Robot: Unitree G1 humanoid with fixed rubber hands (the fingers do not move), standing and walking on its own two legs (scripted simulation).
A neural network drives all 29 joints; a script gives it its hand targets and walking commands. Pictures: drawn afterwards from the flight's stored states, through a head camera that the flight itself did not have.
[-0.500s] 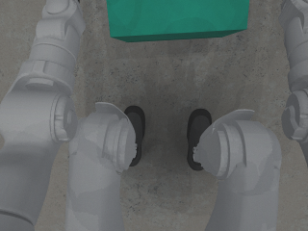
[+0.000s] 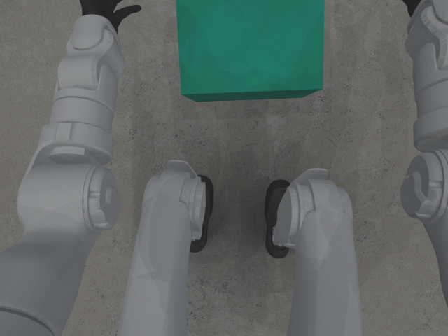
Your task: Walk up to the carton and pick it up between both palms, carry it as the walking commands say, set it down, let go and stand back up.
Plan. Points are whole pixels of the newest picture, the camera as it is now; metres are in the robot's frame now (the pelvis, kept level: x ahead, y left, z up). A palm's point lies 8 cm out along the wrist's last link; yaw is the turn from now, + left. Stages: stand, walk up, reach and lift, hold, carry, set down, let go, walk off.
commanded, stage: set down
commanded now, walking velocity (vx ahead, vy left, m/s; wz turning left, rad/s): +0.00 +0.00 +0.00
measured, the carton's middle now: (248, 51) +0.54 -0.01 -0.34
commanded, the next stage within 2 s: let go in 0.90 s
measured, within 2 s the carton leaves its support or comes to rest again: neither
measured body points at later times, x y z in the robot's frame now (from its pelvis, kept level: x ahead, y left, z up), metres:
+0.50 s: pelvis +0.02 +0.00 +0.13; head +0.33 -0.02 +0.45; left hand +0.54 +0.21 +0.03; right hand +0.57 -0.24 +0.04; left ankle +0.11 +0.11 -0.39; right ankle +0.11 -0.10 -0.39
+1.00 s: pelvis +0.05 +0.00 +0.24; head +0.34 -0.02 +0.59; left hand +0.53 +0.21 +0.14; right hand +0.56 -0.24 +0.14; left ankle +0.11 +0.11 -0.39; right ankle +0.10 -0.10 -0.39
